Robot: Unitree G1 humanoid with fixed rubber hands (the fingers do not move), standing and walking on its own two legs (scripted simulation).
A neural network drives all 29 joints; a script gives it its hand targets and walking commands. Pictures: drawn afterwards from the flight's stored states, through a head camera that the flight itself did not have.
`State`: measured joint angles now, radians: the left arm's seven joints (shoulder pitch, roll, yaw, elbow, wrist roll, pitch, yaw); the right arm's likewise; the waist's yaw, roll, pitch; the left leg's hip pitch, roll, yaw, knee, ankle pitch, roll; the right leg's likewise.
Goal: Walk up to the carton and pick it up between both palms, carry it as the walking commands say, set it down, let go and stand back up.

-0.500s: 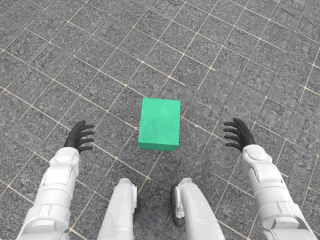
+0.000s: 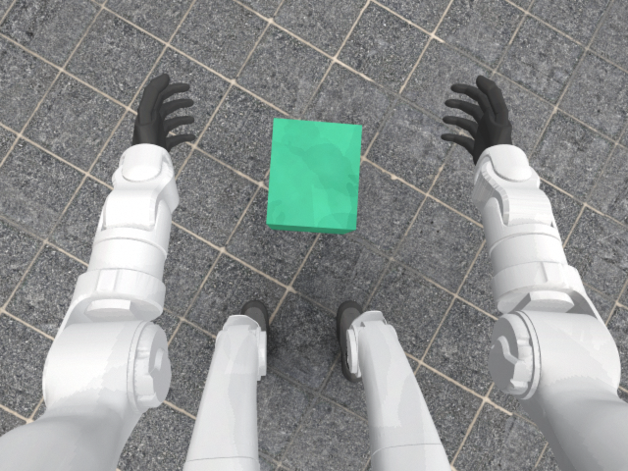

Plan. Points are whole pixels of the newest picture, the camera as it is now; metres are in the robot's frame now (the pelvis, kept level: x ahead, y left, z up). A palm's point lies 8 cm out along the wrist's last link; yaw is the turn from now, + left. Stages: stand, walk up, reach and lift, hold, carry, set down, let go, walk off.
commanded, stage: reach and lift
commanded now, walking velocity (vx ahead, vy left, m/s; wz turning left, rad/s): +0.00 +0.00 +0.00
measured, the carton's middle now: (312, 182) +0.50 -0.03 -0.56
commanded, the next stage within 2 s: none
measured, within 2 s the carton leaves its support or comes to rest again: neither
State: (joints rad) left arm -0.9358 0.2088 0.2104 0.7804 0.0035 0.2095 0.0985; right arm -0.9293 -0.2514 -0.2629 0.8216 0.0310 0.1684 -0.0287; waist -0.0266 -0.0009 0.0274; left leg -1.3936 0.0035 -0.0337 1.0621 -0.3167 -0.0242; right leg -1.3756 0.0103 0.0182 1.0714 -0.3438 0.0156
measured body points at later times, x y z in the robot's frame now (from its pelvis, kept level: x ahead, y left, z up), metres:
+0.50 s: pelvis +0.01 +0.00 -0.02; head +0.33 +0.01 +0.29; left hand +0.54 +0.17 -0.16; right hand +0.52 -0.21 -0.15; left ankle +0.07 +0.13 -0.63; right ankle +0.06 -0.13 -0.63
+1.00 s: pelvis -0.02 +0.00 -0.16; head +0.34 +0.00 +0.10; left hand +0.55 +0.16 -0.32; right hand +0.53 -0.21 -0.32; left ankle +0.07 +0.13 -0.63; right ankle +0.06 -0.13 -0.63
